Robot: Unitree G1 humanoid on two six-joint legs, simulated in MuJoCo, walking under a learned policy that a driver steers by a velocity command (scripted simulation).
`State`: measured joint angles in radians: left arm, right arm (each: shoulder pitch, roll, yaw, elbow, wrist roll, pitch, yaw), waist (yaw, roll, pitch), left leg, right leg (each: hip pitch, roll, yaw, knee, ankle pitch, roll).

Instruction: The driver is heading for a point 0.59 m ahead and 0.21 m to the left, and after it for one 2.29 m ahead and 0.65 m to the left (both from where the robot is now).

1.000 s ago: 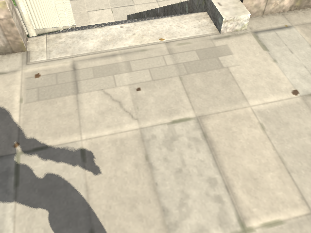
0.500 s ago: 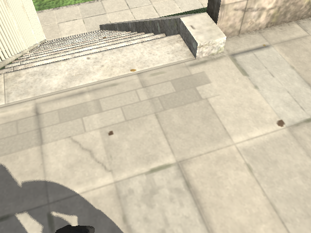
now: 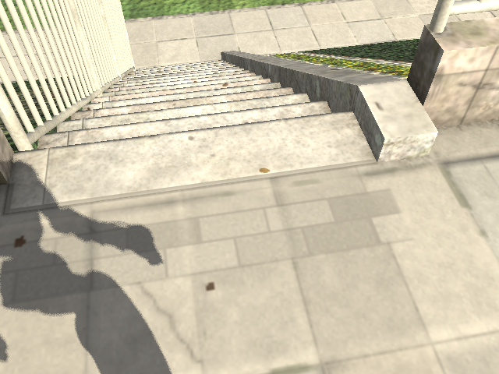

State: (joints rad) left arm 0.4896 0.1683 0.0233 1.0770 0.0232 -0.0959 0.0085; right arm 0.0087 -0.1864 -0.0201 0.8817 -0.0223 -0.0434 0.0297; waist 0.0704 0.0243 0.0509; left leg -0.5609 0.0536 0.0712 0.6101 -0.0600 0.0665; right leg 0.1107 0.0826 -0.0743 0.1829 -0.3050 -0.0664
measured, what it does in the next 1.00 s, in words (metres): walks ahead, turning left: left foot, then right foot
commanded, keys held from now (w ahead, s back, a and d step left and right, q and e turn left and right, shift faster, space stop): w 0.34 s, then w+q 0.56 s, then q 0.10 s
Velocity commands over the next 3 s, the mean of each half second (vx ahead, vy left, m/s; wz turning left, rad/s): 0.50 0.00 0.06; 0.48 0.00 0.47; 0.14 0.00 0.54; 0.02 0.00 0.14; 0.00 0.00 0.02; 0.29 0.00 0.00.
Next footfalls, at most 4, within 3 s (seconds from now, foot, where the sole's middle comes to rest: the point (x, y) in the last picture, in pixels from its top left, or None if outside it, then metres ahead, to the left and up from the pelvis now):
0.06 left None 0.21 0.10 -0.77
0.62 right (305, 359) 0.51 -0.08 -0.77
1.14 left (210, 304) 0.65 0.19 -0.77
1.74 right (281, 289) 0.71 -0.01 -0.77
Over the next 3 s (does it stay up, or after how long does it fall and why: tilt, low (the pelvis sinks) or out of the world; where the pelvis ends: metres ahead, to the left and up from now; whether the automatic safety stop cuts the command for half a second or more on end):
stays up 0.71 0.17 0.01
